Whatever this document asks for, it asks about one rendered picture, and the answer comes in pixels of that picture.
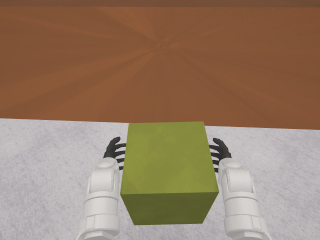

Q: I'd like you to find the right robot forearm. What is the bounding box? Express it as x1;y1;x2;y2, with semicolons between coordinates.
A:
218;157;272;240

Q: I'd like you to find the left robot hand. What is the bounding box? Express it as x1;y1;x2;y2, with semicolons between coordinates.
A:
103;136;126;171

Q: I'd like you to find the right robot hand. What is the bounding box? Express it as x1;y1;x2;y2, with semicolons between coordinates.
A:
209;138;232;173

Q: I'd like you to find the carton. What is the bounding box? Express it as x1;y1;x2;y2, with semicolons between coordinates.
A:
120;121;219;226

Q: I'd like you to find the left robot forearm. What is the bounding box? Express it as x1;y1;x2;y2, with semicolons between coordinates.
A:
76;157;120;240

